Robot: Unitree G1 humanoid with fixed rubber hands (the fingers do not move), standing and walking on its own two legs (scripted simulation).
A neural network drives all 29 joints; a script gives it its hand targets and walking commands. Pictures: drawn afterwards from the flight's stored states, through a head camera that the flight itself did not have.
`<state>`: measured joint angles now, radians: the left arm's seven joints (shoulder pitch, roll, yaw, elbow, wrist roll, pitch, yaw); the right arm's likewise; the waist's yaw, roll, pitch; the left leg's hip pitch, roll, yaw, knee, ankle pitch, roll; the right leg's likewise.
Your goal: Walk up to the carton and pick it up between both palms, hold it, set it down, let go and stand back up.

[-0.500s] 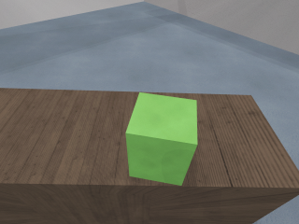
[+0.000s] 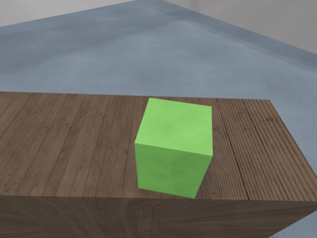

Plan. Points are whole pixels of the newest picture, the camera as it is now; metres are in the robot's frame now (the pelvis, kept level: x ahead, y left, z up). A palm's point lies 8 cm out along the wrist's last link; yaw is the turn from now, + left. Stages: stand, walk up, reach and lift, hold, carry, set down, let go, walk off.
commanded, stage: walk up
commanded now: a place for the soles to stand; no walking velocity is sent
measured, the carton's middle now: (172, 149) +0.40 -0.04 +0.00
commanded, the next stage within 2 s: reach and lift in 0.04 s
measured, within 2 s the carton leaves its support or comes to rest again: neither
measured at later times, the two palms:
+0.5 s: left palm out of the picture +0.12 +0.22 -0.10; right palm out of the picture +0.09 -0.28 -0.09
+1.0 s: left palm out of the picture +0.13 +0.22 -0.05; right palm out of the picture +0.09 -0.24 -0.05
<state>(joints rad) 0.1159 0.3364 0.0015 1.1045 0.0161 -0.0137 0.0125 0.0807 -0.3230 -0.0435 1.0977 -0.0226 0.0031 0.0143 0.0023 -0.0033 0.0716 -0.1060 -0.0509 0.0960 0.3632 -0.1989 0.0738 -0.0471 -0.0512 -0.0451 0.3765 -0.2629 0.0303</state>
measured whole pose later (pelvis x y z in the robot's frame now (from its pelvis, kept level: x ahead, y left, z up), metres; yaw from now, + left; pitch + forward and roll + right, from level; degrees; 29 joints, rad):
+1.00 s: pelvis -0.06 -0.02 -0.01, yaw -4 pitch -9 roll +0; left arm 0.19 0.28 0.06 0.32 -0.06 0.32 -0.05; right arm 0.30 -0.11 -0.02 0.25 0.03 0.14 -0.06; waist 0.02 0.01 0.13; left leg -0.15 0.03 0.15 0.50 -0.20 0.05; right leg -0.11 0.02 0.01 0.51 -0.24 -0.01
